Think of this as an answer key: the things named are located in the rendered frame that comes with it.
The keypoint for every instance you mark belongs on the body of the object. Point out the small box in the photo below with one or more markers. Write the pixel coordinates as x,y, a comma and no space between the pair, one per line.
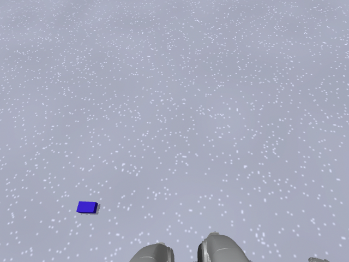
87,207

